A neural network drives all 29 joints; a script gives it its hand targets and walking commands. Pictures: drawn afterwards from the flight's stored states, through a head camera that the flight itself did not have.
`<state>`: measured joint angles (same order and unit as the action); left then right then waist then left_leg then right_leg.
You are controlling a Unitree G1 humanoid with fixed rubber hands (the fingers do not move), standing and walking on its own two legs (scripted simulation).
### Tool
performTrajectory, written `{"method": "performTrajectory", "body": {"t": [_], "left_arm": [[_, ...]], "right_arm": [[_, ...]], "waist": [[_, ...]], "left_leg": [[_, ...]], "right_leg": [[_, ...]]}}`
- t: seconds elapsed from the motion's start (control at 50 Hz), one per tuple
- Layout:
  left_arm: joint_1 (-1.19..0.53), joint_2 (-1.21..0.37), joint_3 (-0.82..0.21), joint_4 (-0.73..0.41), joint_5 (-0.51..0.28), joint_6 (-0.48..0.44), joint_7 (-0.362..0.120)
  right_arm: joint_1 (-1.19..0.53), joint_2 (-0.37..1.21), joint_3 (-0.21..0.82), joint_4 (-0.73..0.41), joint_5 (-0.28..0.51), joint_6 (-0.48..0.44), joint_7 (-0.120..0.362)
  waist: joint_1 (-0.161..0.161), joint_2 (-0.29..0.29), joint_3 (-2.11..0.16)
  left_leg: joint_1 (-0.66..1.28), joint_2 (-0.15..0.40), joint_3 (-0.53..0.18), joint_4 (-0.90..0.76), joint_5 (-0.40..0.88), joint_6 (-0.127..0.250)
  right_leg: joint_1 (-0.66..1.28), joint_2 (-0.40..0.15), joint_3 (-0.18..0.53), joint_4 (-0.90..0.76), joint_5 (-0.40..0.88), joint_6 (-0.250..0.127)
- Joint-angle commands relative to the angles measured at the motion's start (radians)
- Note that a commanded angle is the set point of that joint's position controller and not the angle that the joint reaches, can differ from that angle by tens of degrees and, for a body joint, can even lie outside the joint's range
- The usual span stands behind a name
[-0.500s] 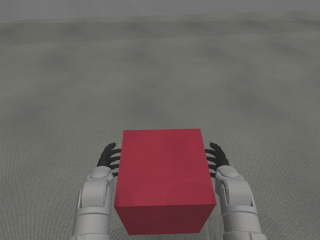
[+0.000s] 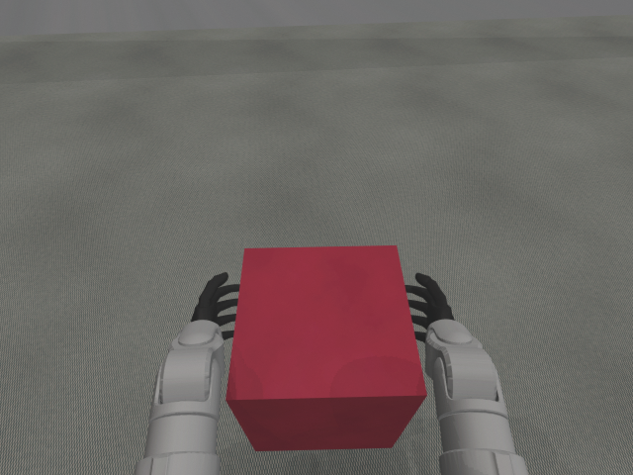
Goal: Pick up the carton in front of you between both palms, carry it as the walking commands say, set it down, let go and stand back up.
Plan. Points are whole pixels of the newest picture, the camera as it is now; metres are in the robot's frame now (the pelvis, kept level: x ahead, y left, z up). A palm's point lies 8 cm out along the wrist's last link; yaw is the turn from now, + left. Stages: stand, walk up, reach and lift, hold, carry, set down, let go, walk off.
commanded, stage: carry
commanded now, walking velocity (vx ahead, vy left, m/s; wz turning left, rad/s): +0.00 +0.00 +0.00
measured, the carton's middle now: (322, 353) +0.30 +0.00 -0.04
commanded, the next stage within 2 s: none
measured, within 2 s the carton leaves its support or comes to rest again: neither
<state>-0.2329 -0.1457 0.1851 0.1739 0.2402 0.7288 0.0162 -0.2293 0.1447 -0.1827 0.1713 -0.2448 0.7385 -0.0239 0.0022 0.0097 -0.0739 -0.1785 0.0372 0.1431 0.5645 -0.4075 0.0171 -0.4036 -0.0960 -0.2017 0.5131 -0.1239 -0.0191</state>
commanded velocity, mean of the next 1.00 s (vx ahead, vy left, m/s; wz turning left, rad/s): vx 0.30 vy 0.00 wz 0.00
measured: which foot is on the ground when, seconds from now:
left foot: down 0.00-0.62, up 0.64-0.94, down 0.96-1.00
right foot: down 0.00-0.98, up 1.00-1.00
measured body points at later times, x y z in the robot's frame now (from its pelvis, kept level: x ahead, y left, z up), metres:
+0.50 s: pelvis +0.01 +0.00 +0.01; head -0.01 +0.00 +0.45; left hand +0.31 +0.16 +0.04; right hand +0.31 -0.15 +0.03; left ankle -0.07 +0.09 -0.73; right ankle +0.08 -0.12 -0.72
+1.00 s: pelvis +0.20 +0.02 +0.00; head +0.19 +0.03 +0.45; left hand +0.51 +0.17 +0.04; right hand +0.50 -0.13 +0.04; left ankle +0.25 +0.12 -0.73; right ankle +0.09 -0.11 -0.72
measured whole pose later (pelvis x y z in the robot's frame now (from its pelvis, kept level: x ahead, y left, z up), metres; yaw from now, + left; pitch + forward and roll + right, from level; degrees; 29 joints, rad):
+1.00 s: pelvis +0.20 +0.02 +0.00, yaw -1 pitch +3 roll +1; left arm -0.20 -0.14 0.16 0.11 0.23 0.73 0.03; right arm -0.21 0.14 -0.16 0.14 -0.23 0.73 -0.03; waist 0.00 -0.04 -0.09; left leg -0.36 0.06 0.22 0.49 -0.16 0.03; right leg -0.15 -0.13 -0.16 0.60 -0.42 0.04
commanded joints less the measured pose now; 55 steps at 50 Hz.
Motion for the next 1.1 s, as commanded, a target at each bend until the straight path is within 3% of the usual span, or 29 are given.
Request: {"method": "performTrajectory", "body": {"t": [0.0, 0.34, 0.36, 0.4, 0.42, 0.44, 0.46, 0.5, 0.54, 0.56, 0.58, 0.6, 0.62, 0.64, 0.66, 0.68, 0.7, 0.76, 0.84, 0.88, 0.92, 0.94, 0.96, 0.98, 1.0, 1.02, 1.04, 1.08], "left_arm": [[-0.447, -0.899, -0.558, -0.048, -0.245, -0.032, -0.22], [-0.439, -0.898, -0.553, -0.047, -0.241, -0.029, -0.221], [-0.436, -0.898, -0.551, -0.047, -0.241, -0.029, -0.221], [-0.457, -0.904, -0.558, -0.056, -0.246, -0.031, -0.221], [-0.483, -0.902, -0.562, -0.062, -0.25, -0.033, -0.221], [-0.508, -0.904, -0.563, -0.063, -0.252, -0.037, -0.223], [-0.524, -0.907, -0.566, -0.064, -0.254, -0.041, -0.224], [-0.53, -0.904, -0.568, -0.063, -0.259, -0.044, -0.224], [-0.493, -0.899, -0.56, -0.051, -0.257, -0.044, -0.222], [-0.466, -0.9, -0.551, -0.036, -0.253, -0.041, -0.222], [-0.454, -0.903, -0.54, -0.024, -0.245, -0.038, -0.222], [-0.398, -0.895, -0.523, 0.004, -0.23, -0.035, -0.222], [-0.364, -0.889, -0.51, 0.009, -0.219, -0.034, -0.221], [-0.354, -0.884, -0.515, -0.007, -0.223, -0.033, -0.219], [-0.357, -0.891, -0.53, -0.032, -0.23, -0.034, -0.217], [-0.381, -0.9, -0.552, -0.065, -0.244, -0.038, -0.215], [-0.413, -0.907, -0.585, -0.105, -0.262, -0.044, -0.214], [-0.464, -0.893, -0.661, -0.203, -0.314, -0.048, -0.207], [-0.365, -0.824, -0.623, -0.171, -0.273, -0.027, -0.193], [-0.336, -0.804, -0.588, -0.137, -0.244, -0.023, -0.187], [-0.338, -0.8, -0.57, -0.114, -0.225, -0.023, -0.183], [-0.342, -0.803, -0.555, -0.097, -0.212, -0.023, -0.182], [-0.358, -0.801, -0.549, -0.096, -0.206, -0.019, -0.186], [-0.384, -0.806, -0.554, -0.089, -0.207, -0.018, -0.191], [-0.393, -0.824, -0.564, -0.073, -0.22, -0.025, -0.195], [-0.389, -0.844, -0.572, -0.074, -0.233, -0.039, -0.198], [-0.39, -0.868, -0.589, -0.085, -0.245, -0.054, -0.202], [-0.396, -0.9, -0.617, -0.108, -0.26, -0.076, -0.203]], "right_arm": [[-0.474, 0.886, 0.563, -0.07, 0.257, -0.04, 0.23], [-0.47, 0.886, 0.562, -0.07, 0.256, -0.037, 0.231], [-0.47, 0.888, 0.561, -0.07, 0.256, -0.038, 0.231], [-0.488, 0.892, 0.561, -0.076, 0.255, -0.04, 0.23], [-0.496, 0.894, 0.56, -0.077, 0.254, -0.042, 0.23], [-0.507, 0.897, 0.558, -0.081, 0.253, -0.044, 0.23], [-0.514, 0.897, 0.559, -0.084, 0.253, -0.046, 0.23], [-0.522, 0.895, 0.563, -0.086, 0.254, -0.051, 0.227], [-0.515, 0.889, 0.572, -0.084, 0.258, -0.05, 0.222], [-0.499, 0.886, 0.572, -0.077, 0.255, -0.047, 0.22], [-0.466, 0.883, 0.573, -0.068, 0.253, -0.042, 0.22], [-0.465, 0.881, 0.583, -0.083, 0.256, -0.035, 0.222], [-0.476, 0.879, 0.581, -0.082, 0.255, -0.032, 0.224], [-0.472, 0.877, 0.585, -0.076, 0.258, -0.035, 0.226], [-0.472, 0.878, 0.59, -0.087, 0.263, -0.04, 0.228], [-0.469, 0.884, 0.592, -0.103, 0.267, -0.046, 0.229], [-0.466, 0.896, 0.602, -0.12, 0.274, -0.052, 0.228], [-0.455, 0.894, 0.642, -0.186, 0.294, -0.059, 0.215], [-0.392, 0.825, 0.612, -0.187, 0.27, -0.04, 0.197], [-0.373, 0.803, 0.583, -0.157, 0.256, -0.036, 0.196], [-0.377, 0.794, 0.56, -0.125, 0.249, -0.035, 0.2], [-0.376, 0.796, 0.546, -0.098, 0.244, -0.035, 0.202], [-0.37, 0.792, 0.527, -0.078, 0.24, -0.035, 0.204], [-0.367, 0.798, 0.512, -0.058, 0.234, -0.04, 0.207], [-0.374, 0.814, 0.514, -0.055, 0.24, -0.049, 0.212], [-0.378, 0.837, 0.522, -0.054, 0.248, -0.062, 0.215], [-0.388, 0.859, 0.541, -0.069, 0.258, -0.076, 0.219], [-0.435, 0.892, 0.59, -0.116, 0.285, -0.1, 0.224]], "waist": [[-0.003, -0.002, -0.244], [-0.003, -0.001, -0.251], [-0.004, 0.006, -0.251], [-0.006, 0.059, -0.185], [-0.013, 0.089, -0.125], [-0.017, 0.11, -0.068], [-0.019, 0.126, -0.041], [-0.021, 0.127, -0.043], [-0.009, 0.101, -0.105], [0.0, 0.079, -0.157], [0.003, 0.037, -0.227], [0.017, -0.146, -0.278], [0.028, -0.295, -0.289], [0.031, -0.259, -0.259], [0.03, -0.151, -0.246], [0.029, -0.082, -0.253], [0.025, -0.055, -0.242], [0.018, -0.113, -0.249], [0.019, -0.164, -0.229], [0.011, -0.156, -0.217], [0.0, -0.108, -0.214], [-0.012, -0.039, -0.226], [-0.029, 0.177, -0.209], [-0.041, 0.314, -0.2], [-0.032, 0.234, -0.198], [-0.026, 0.156, -0.222], [-0.021, 0.094, -0.252], [-0.017, 0.09, -0.272]], "left_leg": [[-0.072, 0.114, -0.093, -0.121, 0.25, 0.016], [-0.073, 0.113, -0.092, -0.11, 0.283, 0.019], [-0.072, 0.121, -0.097, -0.144, 0.201, 0.02], [-0.081, 0.166, -0.163, -0.298, -0.125, 0.043], [-0.082, 0.202, -0.229, -0.38, -0.268, 0.068], [-0.075, 0.241, -0.283, -0.432, -0.325, 0.09], [-0.045, 0.269, -0.311, -0.451, -0.307, 0.109], [0.082, 0.269, -0.279, -0.419, -0.119, 0.124], [0.165, 0.223, -0.181, -0.284, 0.162, 0.104], [0.128, 0.185, -0.107, -0.187, 0.244, 0.073], [0.018, 0.14, -0.036, -0.067, 0.324, 0.029], [-0.16, 0.075, 0.041, 0.145, 0.282, -0.026], [-0.377, 0.004, 0.02, 0.294, 0.022, -0.04], [-0.478, 0.015, -0.056, 0.393, -0.177, -0.024], [-0.51, 0.044, -0.097, 0.435, -0.205, -0.008], [-0.513, 0.068, -0.116, 0.393, -0.179, 0.005], [-0.475, 0.08, -0.11, 0.299, -0.137, 0.008], [-0.345, 0.039, -0.038, 0.125, 0.044, -0.009], [-0.251, 0.025, 0.027, -0.032, 0.197, -0.018], [-0.155, 0.016, 0.069, -0.118, 0.255, -0.023], [0.042, 0.011, 0.101, -0.17, 0.226, -0.022], [0.175, 0.058, 0.04, -0.181, 0.159, -0.007], [0.262, 0.261, -0.324, -0.314, 0.069, 0.067], [0.349, 0.38, -0.547, -0.356, 0.19, 0.185], [0.366, 0.42, -0.527, -0.322, 0.432, 0.216], [0.358, 0.405, -0.441, -0.283, 0.651, 0.213], [0.361, 0.373, -0.35, -0.271, 0.714, 0.174], [0.33, 0.319, -0.198, -0.281, 0.771, 0.116]], "right_leg": [[0.234, -0.078, 0.103, -0.027, 0.161, -0.004], [0.23, -0.079, 0.095, -0.021, 0.179, -0.001], [0.225, -0.075, 0.086, -0.033, 0.098, 0.002], [0.172, -0.031, 0.028, -0.019, -0.18, 0.026], [0.113, 0.001, -0.004, 0.026, -0.252, 0.037], [0.055, 0.019, -0.017, 0.08, -0.249, 0.043], [0.005, 0.011, -0.005, 0.119, -0.227, 0.042], [-0.073, 0.004, 0.008, 0.093, -0.231, 0.031], [0.004, 0.046, -0.036, -0.025, -0.191, 0.015], [0.16, 0.06, -0.053, -0.108, -0.134, 0.008], [0.367, 0.023, 0.011, -0.126, -0.123, -0.017], [0.529, -0.14, 0.28, -0.19, -0.115, -0.092], [0.67, -0.271, 0.52, -0.257, -0.031, -0.187], [0.682, -0.337, 0.581, -0.277, 0.062, -0.242], [0.658, -0.347, 0.549, -0.271, 0.088, -0.25], [0.63, -0.341, 0.501, -0.288, 0.022, -0.228], [0.572, -0.321, 0.429, -0.321, -0.044, -0.187], [0.475, -0.236, 0.263, -0.362, -0.115, -0.131], [0.425, -0.195, 0.148, -0.35, -0.109, -0.102], [0.376, -0.171, 0.1, -0.29, -0.14, -0.078], [0.254, -0.124, 0.044, -0.163, -0.231, -0.04], [0.157, -0.087, -0.003, -0.012, -0.199, -0.012], [-0.046, 0.012, -0.046, 0.249, -0.221, 0.051], [-0.234, 0.063, 0.019, 0.415, -0.407, 0.05], [-0.301, 0.023, 0.11, 0.529, -0.449, 0.03], [-0.303, 0.008, 0.148, 0.569, -0.445, 0.017], [-0.287, -0.011, 0.158, 0.515, -0.408, 0.01], [-0.203, 0.001, 0.124, 0.333, -0.309, 0.017]]}}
